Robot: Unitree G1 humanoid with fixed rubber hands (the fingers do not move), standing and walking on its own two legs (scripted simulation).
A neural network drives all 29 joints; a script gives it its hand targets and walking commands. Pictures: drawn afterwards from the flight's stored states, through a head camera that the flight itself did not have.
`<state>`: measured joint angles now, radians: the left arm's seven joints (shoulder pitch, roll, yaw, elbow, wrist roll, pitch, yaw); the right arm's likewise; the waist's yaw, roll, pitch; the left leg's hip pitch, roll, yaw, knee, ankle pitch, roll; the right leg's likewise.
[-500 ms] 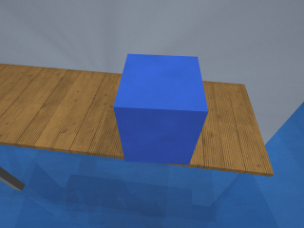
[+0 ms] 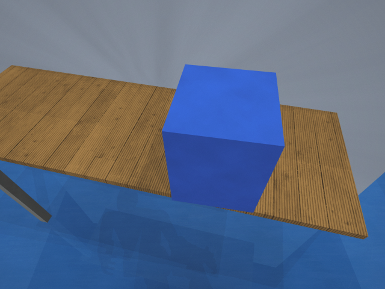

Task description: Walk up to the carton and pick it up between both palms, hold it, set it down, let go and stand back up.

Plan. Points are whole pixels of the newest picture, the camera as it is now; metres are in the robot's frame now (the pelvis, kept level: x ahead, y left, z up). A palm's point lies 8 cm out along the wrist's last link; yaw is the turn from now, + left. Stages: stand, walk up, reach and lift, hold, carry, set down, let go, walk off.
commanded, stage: walk up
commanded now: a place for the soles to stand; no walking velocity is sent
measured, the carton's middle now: (220, 140) +0.43 -0.05 +0.06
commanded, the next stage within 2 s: reach and lift in 0.66 s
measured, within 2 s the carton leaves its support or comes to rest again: neither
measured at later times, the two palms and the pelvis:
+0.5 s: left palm out of the picture +0.04 +0.26 -0.14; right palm out of the picture +0.05 -0.24 -0.13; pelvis +0.01 +0.01 +0.00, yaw +1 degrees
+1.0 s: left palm (113, 263) +0.22 +0.20 -0.10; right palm out of the picture +0.15 -0.25 -0.10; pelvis -0.01 +0.00 -0.01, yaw -8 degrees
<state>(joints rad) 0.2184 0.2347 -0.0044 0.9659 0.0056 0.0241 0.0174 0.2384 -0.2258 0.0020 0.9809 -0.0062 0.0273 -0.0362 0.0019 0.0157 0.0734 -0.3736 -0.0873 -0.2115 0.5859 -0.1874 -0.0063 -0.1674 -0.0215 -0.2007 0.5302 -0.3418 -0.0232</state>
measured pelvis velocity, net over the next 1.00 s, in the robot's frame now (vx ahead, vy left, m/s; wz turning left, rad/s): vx -0.01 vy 0.00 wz -0.13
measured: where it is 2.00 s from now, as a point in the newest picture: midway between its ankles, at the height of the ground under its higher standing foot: outside the picture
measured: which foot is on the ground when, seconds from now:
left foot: down 0.00-1.00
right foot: down 0.00-1.00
